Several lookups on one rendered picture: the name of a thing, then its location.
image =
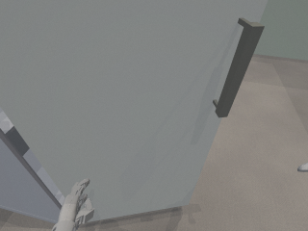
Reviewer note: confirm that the left robot hand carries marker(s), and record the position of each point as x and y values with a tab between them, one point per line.
72	204

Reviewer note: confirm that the fridge door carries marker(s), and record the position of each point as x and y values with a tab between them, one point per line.
120	92

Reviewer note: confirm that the handle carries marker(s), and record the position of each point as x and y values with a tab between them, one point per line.
249	39

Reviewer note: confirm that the right robot hand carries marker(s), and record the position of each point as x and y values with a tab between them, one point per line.
303	168

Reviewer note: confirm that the robot left forearm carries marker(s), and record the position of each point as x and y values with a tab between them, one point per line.
65	225

